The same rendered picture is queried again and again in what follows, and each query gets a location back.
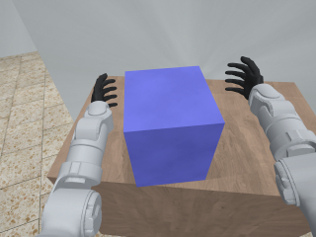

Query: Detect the robot right upper arm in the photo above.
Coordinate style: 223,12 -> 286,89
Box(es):
274,152 -> 316,237

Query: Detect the robot left upper arm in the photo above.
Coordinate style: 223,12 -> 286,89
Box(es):
34,188 -> 102,237

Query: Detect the robot right forearm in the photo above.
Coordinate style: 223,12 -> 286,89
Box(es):
248,83 -> 316,162

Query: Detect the robot left forearm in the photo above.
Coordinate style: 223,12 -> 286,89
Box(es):
40,101 -> 115,229

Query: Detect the left robot hand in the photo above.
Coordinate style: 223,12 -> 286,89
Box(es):
91,73 -> 118,108

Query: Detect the right robot hand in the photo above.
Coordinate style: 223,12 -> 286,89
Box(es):
225,56 -> 264,101

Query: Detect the carton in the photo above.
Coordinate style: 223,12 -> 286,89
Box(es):
123,65 -> 225,188

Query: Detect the pedestal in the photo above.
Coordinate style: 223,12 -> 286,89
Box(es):
46,75 -> 316,237

